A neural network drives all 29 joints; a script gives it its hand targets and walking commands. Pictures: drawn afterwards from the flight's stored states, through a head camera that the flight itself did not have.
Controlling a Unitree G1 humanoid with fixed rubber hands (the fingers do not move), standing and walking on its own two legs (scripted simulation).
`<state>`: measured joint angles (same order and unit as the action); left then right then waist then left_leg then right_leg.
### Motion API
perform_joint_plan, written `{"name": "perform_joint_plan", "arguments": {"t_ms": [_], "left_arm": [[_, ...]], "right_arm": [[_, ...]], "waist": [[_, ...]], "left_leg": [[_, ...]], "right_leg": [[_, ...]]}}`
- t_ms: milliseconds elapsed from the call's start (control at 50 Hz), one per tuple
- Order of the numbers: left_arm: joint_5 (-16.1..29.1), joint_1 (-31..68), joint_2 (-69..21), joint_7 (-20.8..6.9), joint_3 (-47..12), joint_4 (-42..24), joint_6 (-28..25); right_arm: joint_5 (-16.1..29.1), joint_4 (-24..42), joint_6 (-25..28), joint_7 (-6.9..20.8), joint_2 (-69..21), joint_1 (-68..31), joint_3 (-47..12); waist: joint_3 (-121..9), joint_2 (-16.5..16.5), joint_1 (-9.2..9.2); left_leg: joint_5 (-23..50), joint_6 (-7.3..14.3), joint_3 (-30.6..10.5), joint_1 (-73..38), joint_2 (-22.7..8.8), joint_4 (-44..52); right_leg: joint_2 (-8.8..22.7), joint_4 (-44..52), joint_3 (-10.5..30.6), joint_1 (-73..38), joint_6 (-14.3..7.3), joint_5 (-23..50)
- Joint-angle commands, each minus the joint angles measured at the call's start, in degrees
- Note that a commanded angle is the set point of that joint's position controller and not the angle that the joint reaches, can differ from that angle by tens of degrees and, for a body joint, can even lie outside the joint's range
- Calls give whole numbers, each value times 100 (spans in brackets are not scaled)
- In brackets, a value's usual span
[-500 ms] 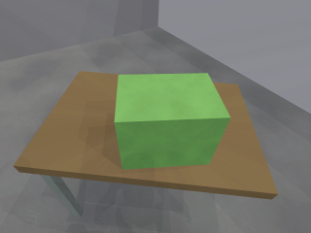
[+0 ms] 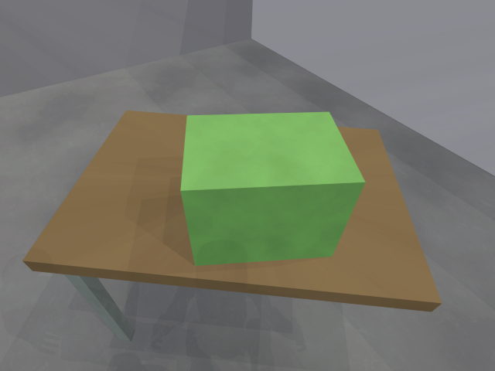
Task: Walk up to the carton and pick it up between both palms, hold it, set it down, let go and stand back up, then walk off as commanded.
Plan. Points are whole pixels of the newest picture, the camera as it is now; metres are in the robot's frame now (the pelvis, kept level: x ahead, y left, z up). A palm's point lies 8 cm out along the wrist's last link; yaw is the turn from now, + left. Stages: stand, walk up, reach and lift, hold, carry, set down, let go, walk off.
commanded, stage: walk off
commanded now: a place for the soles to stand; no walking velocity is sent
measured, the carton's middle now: (262, 188) +0.48 -0.02 +0.00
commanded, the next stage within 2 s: none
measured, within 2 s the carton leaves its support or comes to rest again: neither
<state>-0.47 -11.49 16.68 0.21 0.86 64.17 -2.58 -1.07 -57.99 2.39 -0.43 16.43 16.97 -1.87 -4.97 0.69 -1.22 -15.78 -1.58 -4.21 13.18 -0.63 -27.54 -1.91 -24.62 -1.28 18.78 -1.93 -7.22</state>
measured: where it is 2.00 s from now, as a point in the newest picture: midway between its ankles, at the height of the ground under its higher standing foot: outside the picture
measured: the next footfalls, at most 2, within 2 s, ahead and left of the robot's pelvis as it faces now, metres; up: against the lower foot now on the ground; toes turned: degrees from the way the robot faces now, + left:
left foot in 0.26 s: -0.04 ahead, +0.15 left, +0.00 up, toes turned -4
right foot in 0.76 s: -0.12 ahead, -0.08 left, +0.00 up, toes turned +5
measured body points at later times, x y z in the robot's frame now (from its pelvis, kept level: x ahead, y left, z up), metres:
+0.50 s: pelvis -0.11 +0.06 -0.01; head -0.05 +0.09 +0.43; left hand -0.03 +0.35 -0.17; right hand -0.04 -0.24 -0.12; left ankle -0.08 +0.15 -0.74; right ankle -0.10 -0.09 -0.68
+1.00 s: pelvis -0.24 +0.02 -0.03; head -0.17 -0.02 +0.41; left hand -0.13 +0.32 -0.12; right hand -0.13 -0.28 -0.17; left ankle -0.24 +0.17 -0.68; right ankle -0.16 -0.09 -0.74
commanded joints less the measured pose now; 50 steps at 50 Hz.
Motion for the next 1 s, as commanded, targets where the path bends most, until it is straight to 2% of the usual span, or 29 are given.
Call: {"name": "perform_joint_plan", "arguments": {"t_ms": [0, 40, 60, 80, 100, 140, 180, 220, 240, 260, 280, 300, 340, 360, 440, 560, 580, 600, 620, 680, 700, 720, 740, 780, 800, 820, 900, 940, 980], "left_arm": [[3, 34, 1542, 78, 456, -800, 26], [-61, 47, 1769, 124, 547, -971, 63], [-81, 244, 1664, 146, 642, -1201, 135], [-110, 421, 1778, 139, 621, -1254, 136], [-122, 231, 1803, 139, 628, -1359, 158], [-131, 109, 1870, 102, 655, -1450, 197], [-82, 272, 1779, 64, 590, -1543, 280], [11, 293, 1651, 69, 540, -1602, 351], [113, 304, 1258, 75, 415, -1731, 422], [92, 69, 1257, 106, 447, -1673, 412], [65, 253, 1443, 151, 573, -1625, 495], [74, 396, 1595, 196, 596, -1611, 521], [101, 137, 1605, 168, 584, -1482, 544], [64, 77, 1574, 164, 599, -1595, 572], [6, 80, 1680, 136, 662, -1714, 630], [12, -359, 1672, 116, 593, -1815, 625], [-8, -355, 1692, 124, 596, -1889, 579], [-5, -466, 1719, 134, 568, -1825, 570], [-32, -441, 1733, 135, 584, -1881, 505], [-60, -1143, 1538, 77, 669, -1759, 512], [-97, -1156, 1705, 69, 720, -1718, 484], [-161, -1027, 1989, 82, 757, -1831, 405], [-206, -642, 2390, 89, 745, -1971, 361], [-158, 141, 2317, 131, 824, -2076, 441], [-145, 275, 2134, 128, 709, -2201, 379], [-100, 410, 2002, 124, 715, -2133, 356], [-50, 18, 1892, 143, 721, -2377, 352], [-60, -330, 1896, 143, 713, -2414, 287], [-56, -293, 1765, 124, 667, -2444, 353]], "right_arm": [[83, 629, -181, -100, 1566, -373, 619], [111, 581, -325, -92, 1551, -251, 703], [78, 574, -317, -67, 1572, 2, 712], [107, 580, -358, -62, 1637, 39, 706], [76, 661, -407, -34, 1670, 69, 752], [78, 809, -466, -26, 1699, 63, 750], [50, 814, -459, 8, 1614, 404, 761], [-49, 781, -367, -17, 1570, 420, 827], [-120, 816, -292, -57, 1822, 233, 847], [-95, 947, -329, -39, 2310, -24, 940], [-58, 1007, -357, -80, 2344, -142, 995], [-58, 1135, -324, -151, 2147, -506, 911], [-135, 1303, -340, -172, 1943, -930, 873], [-79, 1391, -319, -202, 1877, -807, 820], [0, 1647, -368, -193, 1937, -520, 866], [18, 1748, -389, -178, 1908, -509, 901], [12, 1874, -387, -179, 1926, -693, 910], [30, 1825, -424, -195, 2038, -642, 964], [-6, 1933, -405, -184, 2013, -826, 972], [70, 1891, -465, -123, 2119, -1140, 942], [46, 1862, -520, -146, 2070, -1332, 929], [102, 1780, -567, -100, 1892, -1068, 869], [95, 1733, -602, -139, 1731, -1050, 819], [105, 1533, -578, -233, 2017, -950, 946], [140, 1534, -593, -194, 2059, -814, 1022], [199, 1479, -605, -211, 2064, -737, 1036], [152, 1510, -559, -186, 1942, -743, 870], [168, 1560, -551, -167, 1864, -695, 757], [154, 1550, -516, -182, 1810, -679, 696]], "waist": [[343, 135, 86], [504, 435, 106], [575, 171, 165], [670, 594, 241], [649, 322, 182], [685, 598, 120], [465, 856, 320], [-67, 172, 397], [179, -998, 240], [361, -1497, 191], [727, -1290, 351], [1101, -932, 196], [956, -750, 21], [888, -662, 67], [1003, -743, 321], [750, -994, 244], [581, -1037, 193], [544, -800, 201], [696, -1178, 210], [627, -1046, -213], [987, -930, -231], [1341, 590, -175], [1256, 948, -8], [1565, 436, -9], [1387, 258, 135], [1270, 583, 212], [692, 706, -151], [364, 790, -228], [313, 1035, -263]], "left_leg": [[1407, 510, 84, 222, -112, -877], [-1155, 389, 401, 578, 294, -1972], [-1380, 443, 85, 612, 283, -2453], [-1368, 428, 118, 703, 68, -2654], [-1437, 400, 2, 751, 113, -2615], [-1542, 373, 164, 847, 269, -2683], [-1181, 391, 247, 285, 2, -1618], [-279, 579, 272, -196, -23, 419], [1516, 497, -954, -173, -794, 1250], [2875, 662, -1968, -145, -1771, 983], [2989, 934, -2279, 387, -2019, 1019], [3338, 864, -2052, 392, -1867, 929], [3348, 753, -819, 169, -1304, 363], [3931, 847, -848, -203, -1292, 217], [2382, 1205, -1812, -277, -1798, 432], [2005, 1281, -1473, -650, -1605, 207], [2518, 1650, -1472, -748, -1781, 5], [2711, 1733, -1486, -595, -1884, -94], [2847, 1745, -1405, -425, -2014, -230], [1528, 1359, -849, 701, -1612, -429], [703, 985, -619, 1312, -1203, -861], [-859, 454, -26, 1808, -123, -2034], [-1769, 182, -72, 1952, 810, -3234], [-1562, 291, -916, 1046, 875, -4297], [-1218, 205, -988, 1046, 888, -4572], [-1070, 176, -1019, 1271, 973, -4491], [-1481, 23, -897, 1605, 887, -4712], [-1609, 67, -855, 1937, 801, -4320], [-1744, 110, -647, 1729, 715, -4043]], "right_leg": [[1223, 351, 1432, -533, -408, 2631], [1891, 889, 2188, -384, -904, 1724], [2010, 1101, 2452, 28, -1068, 828], [2068, 1090, 2213, 138, -1190, 614], [2103, 1014, 2324, 56, -1091, 665], [2025, 805, 2209, -86, -1051, 763], [1722, 603, 1774, -11, -865, 820], [1360, -212, 1543, -358, -478, 805], [435, -1640, 765, 80, -103, -30], [-443, -2392, 545, 972, 226, -2122], [-553, -3234, 864, 957, 222, -2565], [-664, -3645, 1297, 1156, 150, -2478], [-590, -4051, 1206, 1214, 185, -2123], [-629, -4159, 1085, 1311, 239, -2004], [-597, -4487, 1238, 1293, 352, -2346], [-514, -3945, 1277, 1205, 275, -2251], [-359, -3771, 1223, 1086, 249, -2463], [-307, -3572, 1080, 849, 217, -2486], [75, -2899, 1249, 739, 126, -2549], [72, -1525, 845, -666, 2, -1932], [300, -731, 1304, -1036, -47, -1616], [1013, 701, 2756, -660, -113, -1282], [1667, 938, 3923, -213, -302, -568], [1853, 1064, 4122, 1481, -748, -1269], [1476, 787, 3527, 1034, -636, -980], [1270, 743, 3094, 520, -354, -871], [1417, -31, 2871, -801, -1010, 525], [1434, -268, 2857, -1650, -867, 959], [1417, -355, 2725, -1441, -1077, 1619]]}}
